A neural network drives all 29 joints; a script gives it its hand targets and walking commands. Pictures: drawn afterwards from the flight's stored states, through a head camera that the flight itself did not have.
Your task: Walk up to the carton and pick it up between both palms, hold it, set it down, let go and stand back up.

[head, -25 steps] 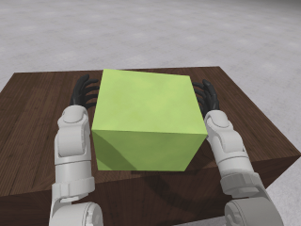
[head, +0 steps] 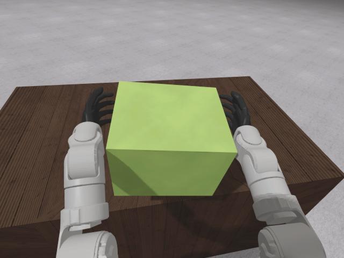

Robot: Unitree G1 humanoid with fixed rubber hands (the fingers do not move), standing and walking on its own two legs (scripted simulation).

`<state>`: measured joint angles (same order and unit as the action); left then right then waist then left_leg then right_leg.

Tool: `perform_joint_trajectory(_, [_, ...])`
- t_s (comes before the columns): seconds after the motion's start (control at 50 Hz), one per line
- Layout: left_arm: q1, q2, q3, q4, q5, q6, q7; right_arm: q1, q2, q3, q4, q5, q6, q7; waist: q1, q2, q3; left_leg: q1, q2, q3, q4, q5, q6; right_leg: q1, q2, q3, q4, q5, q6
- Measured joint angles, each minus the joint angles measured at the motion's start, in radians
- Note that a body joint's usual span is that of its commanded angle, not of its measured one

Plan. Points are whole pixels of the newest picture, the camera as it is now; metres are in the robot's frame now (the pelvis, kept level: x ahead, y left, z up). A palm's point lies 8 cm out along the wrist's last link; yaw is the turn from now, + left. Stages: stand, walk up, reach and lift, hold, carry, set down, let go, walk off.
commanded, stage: hold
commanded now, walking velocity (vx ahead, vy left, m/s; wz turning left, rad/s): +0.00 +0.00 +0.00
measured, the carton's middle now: (166, 139) +0.36 +0.01 +0.12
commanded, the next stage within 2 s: none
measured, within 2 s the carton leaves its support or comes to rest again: neither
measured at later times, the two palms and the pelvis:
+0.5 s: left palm (93, 123) +0.35 +0.17 +0.18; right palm (240, 125) +0.36 -0.16 +0.17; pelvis +0.00 +0.00 +0.00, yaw +0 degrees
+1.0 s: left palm (90, 123) +0.34 +0.18 +0.19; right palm (241, 123) +0.35 -0.15 +0.18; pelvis +0.00 +0.00 +0.00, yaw +0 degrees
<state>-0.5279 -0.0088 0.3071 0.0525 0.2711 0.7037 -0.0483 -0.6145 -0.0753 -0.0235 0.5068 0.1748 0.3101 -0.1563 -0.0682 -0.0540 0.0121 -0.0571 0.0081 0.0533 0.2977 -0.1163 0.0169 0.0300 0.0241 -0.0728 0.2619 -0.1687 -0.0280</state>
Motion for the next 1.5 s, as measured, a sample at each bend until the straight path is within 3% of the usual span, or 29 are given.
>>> perform_joint_trajectory(0.8, [-0.013,0.005,-0.005,0.021,-0.002,-0.001,0.009,-0.015,0.006,-0.021,0.025,-0.008,-0.006,0.012,-0.002,-0.002,-0.001,-0.009,-0.002,-0.004,0.000,0.005,0.001,-0.007,-0.001,-0.004,0.000,0.003,0.001])
perform_joint_trajectory(0.92, [0.005,0.001,-0.012,-0.027,-0.007,0.005,0.009,0.008,-0.001,-0.004,-0.029,0.012,-0.002,0.000,-0.006,-0.010,0.004,0.003,-0.001,-0.008,0.008,-0.001,-0.001,0.009,0.000,-0.007,-0.001,0.001,0.001])
perform_joint_trajectory(1.2, [-0.021,0.002,0.000,-0.005,0.011,0.019,-0.003,-0.013,0.013,-0.031,0.007,-0.012,-0.001,0.016,0.002,-0.012,0.011,0.000,-0.002,-0.007,0.001,0.006,-0.001,0.001,-0.002,-0.007,0.005,0.001,-0.002])
perform_joint_trajectory(1.5, [0.012,-0.003,-0.005,-0.044,0.011,0.020,-0.009,0.012,0.005,-0.003,-0.032,0.009,0.005,0.001,-0.008,-0.017,0.014,0.016,-0.001,-0.010,0.007,-0.008,-0.004,0.022,0.000,-0.008,0.000,-0.008,-0.002])
